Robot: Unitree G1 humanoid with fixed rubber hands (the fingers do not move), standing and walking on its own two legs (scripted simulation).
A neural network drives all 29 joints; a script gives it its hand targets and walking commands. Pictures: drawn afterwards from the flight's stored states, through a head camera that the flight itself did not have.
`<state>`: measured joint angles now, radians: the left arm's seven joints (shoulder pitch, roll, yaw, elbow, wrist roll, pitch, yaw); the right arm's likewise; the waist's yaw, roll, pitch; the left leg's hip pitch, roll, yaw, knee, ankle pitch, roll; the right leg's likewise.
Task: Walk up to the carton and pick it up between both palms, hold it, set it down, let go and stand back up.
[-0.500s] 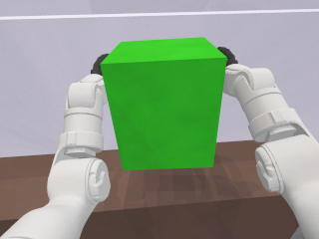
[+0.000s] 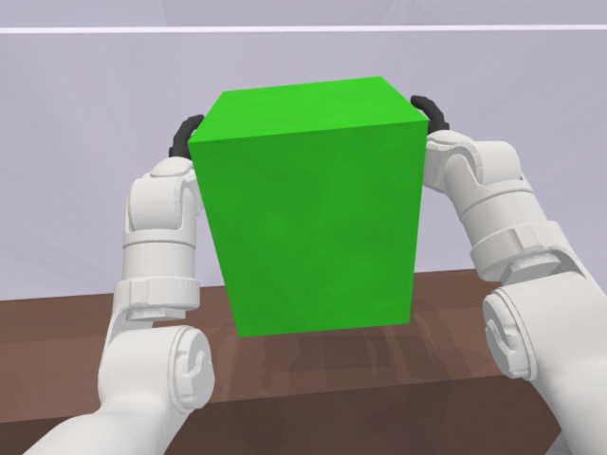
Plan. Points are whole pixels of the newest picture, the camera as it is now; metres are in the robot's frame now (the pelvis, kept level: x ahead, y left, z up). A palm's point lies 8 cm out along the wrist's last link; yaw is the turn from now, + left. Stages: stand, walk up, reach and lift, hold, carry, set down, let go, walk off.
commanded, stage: hold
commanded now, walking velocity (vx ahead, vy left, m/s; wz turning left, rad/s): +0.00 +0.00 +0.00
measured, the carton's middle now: (312, 202) +0.36 +0.00 +0.25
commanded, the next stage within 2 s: none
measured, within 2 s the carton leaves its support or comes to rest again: neither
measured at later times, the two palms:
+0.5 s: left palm (189, 158) +0.37 +0.15 +0.30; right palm (437, 142) +0.37 -0.15 +0.32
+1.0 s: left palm (185, 173) +0.37 +0.16 +0.28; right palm (429, 153) +0.37 -0.15 +0.30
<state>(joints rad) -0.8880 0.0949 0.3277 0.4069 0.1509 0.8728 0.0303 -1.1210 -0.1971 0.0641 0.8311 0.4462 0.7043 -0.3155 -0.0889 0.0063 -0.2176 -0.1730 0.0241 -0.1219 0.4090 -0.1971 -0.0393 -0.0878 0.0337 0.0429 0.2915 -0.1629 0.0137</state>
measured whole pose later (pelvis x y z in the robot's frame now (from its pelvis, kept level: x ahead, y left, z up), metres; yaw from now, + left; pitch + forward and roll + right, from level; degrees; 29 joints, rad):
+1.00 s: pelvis +0.00 +0.00 +0.00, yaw +0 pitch -2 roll -2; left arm -0.88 0.10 0.31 0.39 0.14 0.86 0.03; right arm -1.10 -0.20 0.08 0.79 0.46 0.71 -0.32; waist -0.09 0.01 -0.21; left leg -0.19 0.02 -0.12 0.41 -0.20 -0.04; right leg -0.09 0.04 0.05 0.28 -0.16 0.01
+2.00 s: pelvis +0.01 +0.00 +0.00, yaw +0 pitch -2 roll -2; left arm -0.87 0.11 0.30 0.39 0.13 0.86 0.04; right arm -1.09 -0.20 0.09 0.79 0.46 0.70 -0.32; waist -0.08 0.02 -0.22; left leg -0.17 0.03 -0.13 0.41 -0.21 -0.04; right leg -0.08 0.04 0.05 0.28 -0.16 0.01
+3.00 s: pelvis +0.00 +0.00 +0.00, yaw +0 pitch -2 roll -2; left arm -0.87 0.12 0.30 0.39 0.12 0.86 0.04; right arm -1.09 -0.19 0.09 0.78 0.46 0.71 -0.32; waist -0.08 0.02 -0.21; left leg -0.18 0.03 -0.13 0.41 -0.20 -0.04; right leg -0.10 0.04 0.05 0.29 -0.16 0.01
